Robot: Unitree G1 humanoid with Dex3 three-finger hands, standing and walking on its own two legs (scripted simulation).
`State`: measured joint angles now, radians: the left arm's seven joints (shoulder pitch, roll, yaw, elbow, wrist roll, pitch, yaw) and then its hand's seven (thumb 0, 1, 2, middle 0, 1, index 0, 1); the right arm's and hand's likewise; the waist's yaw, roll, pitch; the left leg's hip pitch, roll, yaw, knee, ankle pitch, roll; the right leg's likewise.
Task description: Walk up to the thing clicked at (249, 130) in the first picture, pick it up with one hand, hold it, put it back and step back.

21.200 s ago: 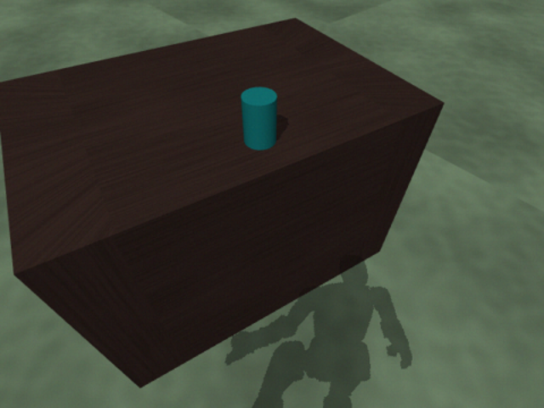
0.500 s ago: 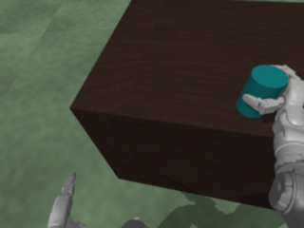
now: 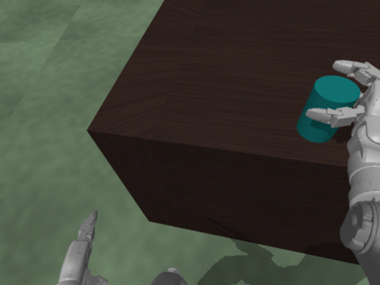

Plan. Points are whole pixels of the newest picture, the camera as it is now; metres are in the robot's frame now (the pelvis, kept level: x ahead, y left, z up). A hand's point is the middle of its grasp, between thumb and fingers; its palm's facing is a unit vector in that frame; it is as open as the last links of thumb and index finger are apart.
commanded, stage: open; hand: right
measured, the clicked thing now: (324, 110) +0.50 -0.21 +0.08
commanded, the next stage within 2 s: withdraw in 0.12 s
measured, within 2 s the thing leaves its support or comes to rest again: neither
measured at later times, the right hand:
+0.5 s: hand (359, 86) +0.51 -0.24 +0.15, palm faces +0.28 +0.96 +0.02, open 17.2 cm
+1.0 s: hand out of the picture +0.48 -0.35 +0.18, palm faces +0.41 +0.88 -0.24, open 17.5 cm
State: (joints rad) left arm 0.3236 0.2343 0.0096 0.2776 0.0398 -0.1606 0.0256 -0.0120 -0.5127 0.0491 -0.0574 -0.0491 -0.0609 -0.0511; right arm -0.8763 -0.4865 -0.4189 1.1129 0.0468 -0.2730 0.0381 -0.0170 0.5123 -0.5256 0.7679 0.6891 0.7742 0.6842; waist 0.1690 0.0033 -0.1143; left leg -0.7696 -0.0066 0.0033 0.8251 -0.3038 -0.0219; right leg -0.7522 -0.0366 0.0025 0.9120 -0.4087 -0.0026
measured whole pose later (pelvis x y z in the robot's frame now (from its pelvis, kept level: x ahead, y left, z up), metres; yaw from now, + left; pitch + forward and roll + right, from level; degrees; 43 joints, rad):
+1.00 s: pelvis +0.04 +0.00 +0.03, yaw +0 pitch +11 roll +1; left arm 0.36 0.24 -0.03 0.37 -0.04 -0.08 0.01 -0.01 -0.52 0.06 -0.06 -0.04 -0.06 -0.05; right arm -0.79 -0.74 -0.47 1.03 -0.03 0.00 0.12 -0.02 0.55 -0.04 0.07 0.05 0.07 0.06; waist 0.08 -0.01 -0.08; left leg -0.54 0.00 0.00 0.63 -0.28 -0.02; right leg -0.51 -0.03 0.00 0.69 -0.37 0.00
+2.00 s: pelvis +0.01 +0.03 +0.04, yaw -4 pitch -2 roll -1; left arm 0.34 0.20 0.14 0.51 -0.03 -0.09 0.06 -0.01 -0.50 0.05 -0.05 -0.05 -0.05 -0.05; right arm 0.49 -0.36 -0.36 -0.36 0.08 -0.22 -0.02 -0.02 0.57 -0.05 0.06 0.06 0.06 0.06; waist -0.05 -0.05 0.03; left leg -0.29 0.02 0.05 0.59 -0.27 0.02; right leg -0.24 -0.02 0.04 0.57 -0.29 0.03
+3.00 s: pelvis +0.05 +0.01 +0.04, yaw -2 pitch +2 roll +0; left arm 0.22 0.21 0.00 0.67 0.00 -0.07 0.06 0.01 0.90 0.90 -0.20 -0.29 -0.20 -0.30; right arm 0.25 -0.18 -0.01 0.52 0.01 -0.11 -0.08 -0.01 0.53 -0.06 0.06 0.05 0.06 0.05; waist 0.01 -0.02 0.03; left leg -0.28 0.02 0.02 0.53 -0.28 -0.01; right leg -0.23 -0.01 0.01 0.54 -0.33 0.01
